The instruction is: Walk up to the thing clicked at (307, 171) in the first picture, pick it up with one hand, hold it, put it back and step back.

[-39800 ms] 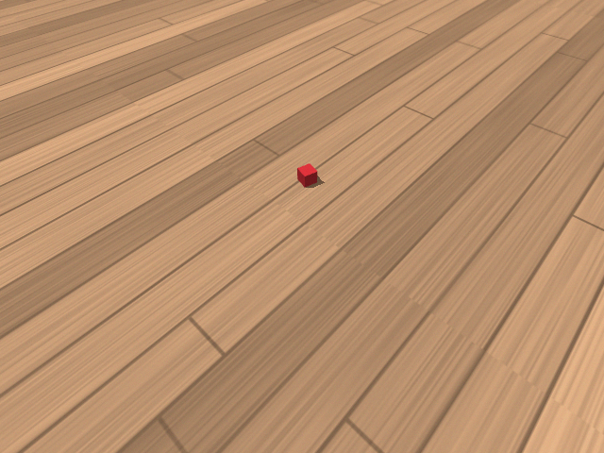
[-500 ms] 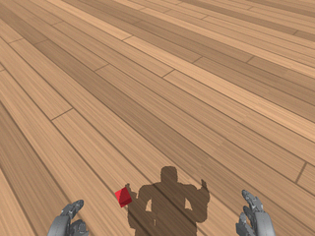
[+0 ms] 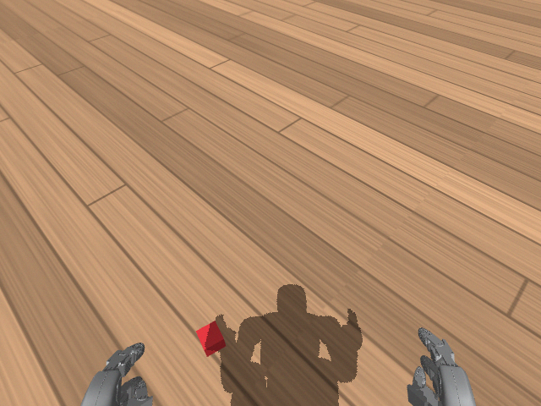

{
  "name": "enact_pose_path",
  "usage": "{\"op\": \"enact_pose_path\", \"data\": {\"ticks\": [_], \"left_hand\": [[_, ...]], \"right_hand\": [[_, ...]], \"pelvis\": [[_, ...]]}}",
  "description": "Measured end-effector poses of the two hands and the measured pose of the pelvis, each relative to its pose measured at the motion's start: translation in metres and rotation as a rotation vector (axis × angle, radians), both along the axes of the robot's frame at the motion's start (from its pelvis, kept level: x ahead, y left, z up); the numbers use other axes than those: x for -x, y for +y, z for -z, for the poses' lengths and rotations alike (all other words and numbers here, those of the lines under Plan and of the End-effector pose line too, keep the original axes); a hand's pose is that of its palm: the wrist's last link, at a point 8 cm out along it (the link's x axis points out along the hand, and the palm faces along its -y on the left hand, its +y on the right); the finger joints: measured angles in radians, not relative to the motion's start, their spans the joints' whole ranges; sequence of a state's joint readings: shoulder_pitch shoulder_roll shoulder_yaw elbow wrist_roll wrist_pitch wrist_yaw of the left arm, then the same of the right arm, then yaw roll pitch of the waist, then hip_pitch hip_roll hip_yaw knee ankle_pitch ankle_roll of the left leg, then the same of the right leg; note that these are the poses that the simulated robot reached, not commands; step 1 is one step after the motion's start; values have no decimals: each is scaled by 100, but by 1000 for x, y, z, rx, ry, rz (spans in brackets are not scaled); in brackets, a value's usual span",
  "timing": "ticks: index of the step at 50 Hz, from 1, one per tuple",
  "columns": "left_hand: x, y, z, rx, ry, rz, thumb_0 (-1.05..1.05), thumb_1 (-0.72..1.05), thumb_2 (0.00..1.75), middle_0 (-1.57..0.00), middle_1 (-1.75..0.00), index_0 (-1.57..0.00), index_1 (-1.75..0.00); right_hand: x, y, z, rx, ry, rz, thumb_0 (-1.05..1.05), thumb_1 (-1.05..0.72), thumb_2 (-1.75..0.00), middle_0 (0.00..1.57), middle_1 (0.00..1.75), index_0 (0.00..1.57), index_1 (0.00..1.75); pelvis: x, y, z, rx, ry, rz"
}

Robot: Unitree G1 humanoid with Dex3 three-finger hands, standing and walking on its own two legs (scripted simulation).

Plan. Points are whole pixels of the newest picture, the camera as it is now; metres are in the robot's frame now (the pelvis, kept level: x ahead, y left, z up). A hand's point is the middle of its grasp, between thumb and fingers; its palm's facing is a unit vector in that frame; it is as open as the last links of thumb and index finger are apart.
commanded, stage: home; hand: left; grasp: from above
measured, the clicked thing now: (211, 338) +0.47 +0.20 -0.68
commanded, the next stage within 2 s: stand in 0.52 s
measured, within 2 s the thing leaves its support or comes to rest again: neither
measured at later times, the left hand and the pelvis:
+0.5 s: hand (147, 404) +0.16 +0.18 -0.05, palm faces +0.04 -0.98 -0.20, open 7.4 cm; pelvis +0.00 +0.00 +0.00, yaw +0 degrees
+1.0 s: hand out of the picture +0.08 +0.25 -0.11, palm faces +0.04 -0.94 -0.33, open 7.4 cm; pelvis +0.00 +0.01 +0.04, yaw +1 degrees
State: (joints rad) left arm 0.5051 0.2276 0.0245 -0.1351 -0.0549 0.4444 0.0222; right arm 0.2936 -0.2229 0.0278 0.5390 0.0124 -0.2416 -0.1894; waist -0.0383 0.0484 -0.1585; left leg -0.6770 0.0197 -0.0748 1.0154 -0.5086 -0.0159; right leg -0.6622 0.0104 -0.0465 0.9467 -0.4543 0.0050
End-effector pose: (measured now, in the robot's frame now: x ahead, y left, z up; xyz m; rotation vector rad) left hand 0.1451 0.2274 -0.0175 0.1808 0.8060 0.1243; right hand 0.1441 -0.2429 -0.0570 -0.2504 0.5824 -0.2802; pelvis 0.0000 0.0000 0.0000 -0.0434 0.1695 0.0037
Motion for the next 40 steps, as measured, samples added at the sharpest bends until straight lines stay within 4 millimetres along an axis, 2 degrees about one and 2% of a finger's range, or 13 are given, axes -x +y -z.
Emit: {"op": "enact_pose_path", "data": {"ticks": [31,35,40], "left_hand": [[-6,5,1,1,-1,3,2,90,90,-20,-30,-20,-30],[-12,19,20,-83,-25,36,1,90,90,-21,-30,-20,-30],[5,43,38,-115,82,-4,1,90,90,-21,-30,-20,-30]], "right_hand": [[-5,8,0,-5,7,1,1,-90,-90,20,30,21,30],[-1,4,16,42,228,-139,1,-90,-90,20,30,20,30],[16,-10,18,11,386,-131,1,-90,-90,21,30,21,30]], "pelvis": [[-5,5,0,6,12,2],[1,6,-9,-18,-76,3],[2,8,-22,-37,-129,4]]}}
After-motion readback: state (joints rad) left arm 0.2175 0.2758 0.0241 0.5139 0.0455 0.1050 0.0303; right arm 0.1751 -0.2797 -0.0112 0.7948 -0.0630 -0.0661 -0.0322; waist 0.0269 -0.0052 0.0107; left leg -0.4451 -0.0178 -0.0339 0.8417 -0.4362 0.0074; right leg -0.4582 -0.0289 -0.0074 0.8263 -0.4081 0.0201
